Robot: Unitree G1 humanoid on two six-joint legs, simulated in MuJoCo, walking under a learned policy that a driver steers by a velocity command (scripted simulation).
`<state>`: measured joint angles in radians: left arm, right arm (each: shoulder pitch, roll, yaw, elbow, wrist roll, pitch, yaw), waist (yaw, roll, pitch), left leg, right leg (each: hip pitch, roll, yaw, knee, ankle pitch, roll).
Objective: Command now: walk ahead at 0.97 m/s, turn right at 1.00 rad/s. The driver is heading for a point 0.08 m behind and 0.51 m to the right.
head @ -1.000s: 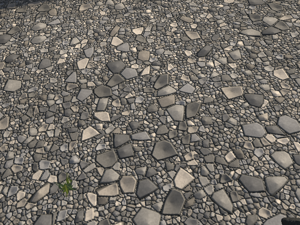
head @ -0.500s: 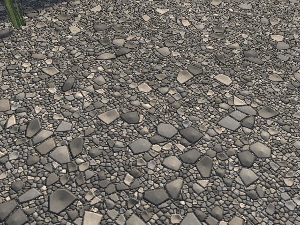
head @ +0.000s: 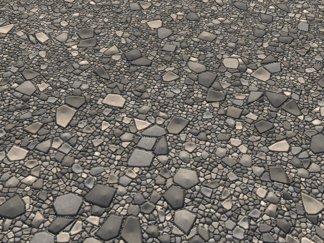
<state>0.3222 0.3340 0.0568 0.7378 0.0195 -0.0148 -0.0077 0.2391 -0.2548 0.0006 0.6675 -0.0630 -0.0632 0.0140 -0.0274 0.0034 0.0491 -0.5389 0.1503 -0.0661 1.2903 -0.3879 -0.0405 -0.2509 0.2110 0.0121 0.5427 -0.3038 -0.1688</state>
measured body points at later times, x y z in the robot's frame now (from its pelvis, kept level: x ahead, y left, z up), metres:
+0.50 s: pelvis +0.34 +0.03 +0.01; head +0.38 -0.02 +0.46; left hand +0.66 +0.19 -0.04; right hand +0.32 -0.28 -0.10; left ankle +0.44 +0.12 -0.72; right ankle +0.35 -0.10 -0.66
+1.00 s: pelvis +0.56 -0.20 +0.01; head +0.57 -0.24 +0.46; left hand +0.78 -0.03 -0.10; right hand +0.48 -0.53 -0.07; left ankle +0.79 -0.24 -0.68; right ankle +0.40 -0.14 -0.72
